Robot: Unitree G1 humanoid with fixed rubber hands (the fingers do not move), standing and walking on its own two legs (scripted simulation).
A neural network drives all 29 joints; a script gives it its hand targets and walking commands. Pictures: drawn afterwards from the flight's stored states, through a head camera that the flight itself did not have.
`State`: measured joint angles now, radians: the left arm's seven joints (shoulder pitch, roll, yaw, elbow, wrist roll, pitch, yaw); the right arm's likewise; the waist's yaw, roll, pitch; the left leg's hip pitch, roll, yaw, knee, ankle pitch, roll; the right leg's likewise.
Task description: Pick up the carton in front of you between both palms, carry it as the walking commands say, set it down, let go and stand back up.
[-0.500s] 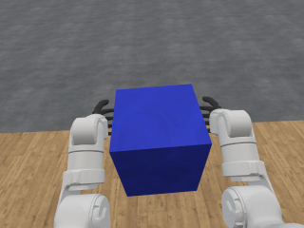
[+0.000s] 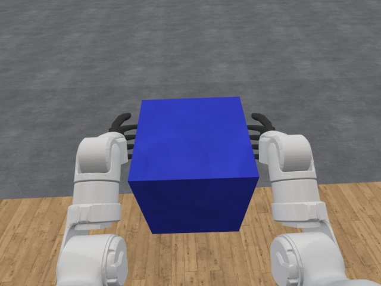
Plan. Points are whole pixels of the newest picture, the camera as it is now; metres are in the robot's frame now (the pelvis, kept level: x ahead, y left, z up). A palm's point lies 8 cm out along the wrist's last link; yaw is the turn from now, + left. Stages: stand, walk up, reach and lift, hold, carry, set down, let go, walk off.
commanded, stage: carry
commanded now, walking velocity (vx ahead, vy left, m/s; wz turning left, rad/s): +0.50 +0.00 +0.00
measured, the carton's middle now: (193, 169) +0.37 +0.01 +0.04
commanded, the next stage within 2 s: none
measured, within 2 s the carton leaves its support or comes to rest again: neither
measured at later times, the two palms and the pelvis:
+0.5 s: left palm (156, 74) +0.65 +0.11 +0.11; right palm (259, 74) +0.65 -0.19 +0.10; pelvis +0.29 -0.03 -0.03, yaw +1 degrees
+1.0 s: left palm (153, 39) +0.94 +0.15 +0.08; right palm (231, 37) +0.94 -0.15 +0.08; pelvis +0.58 -0.02 -0.06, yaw +0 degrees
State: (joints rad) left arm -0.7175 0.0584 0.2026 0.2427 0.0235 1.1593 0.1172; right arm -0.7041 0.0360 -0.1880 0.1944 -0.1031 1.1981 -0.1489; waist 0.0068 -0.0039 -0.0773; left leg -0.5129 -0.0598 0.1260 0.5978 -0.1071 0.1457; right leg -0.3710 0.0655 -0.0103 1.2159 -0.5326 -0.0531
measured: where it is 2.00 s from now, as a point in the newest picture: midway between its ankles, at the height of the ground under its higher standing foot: (195, 152)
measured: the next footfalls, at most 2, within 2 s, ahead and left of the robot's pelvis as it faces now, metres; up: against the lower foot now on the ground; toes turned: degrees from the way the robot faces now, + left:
right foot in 0.44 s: +0.41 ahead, -0.09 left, -0.03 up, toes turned -3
left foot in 0.98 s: +0.72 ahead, +0.04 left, -0.06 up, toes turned +3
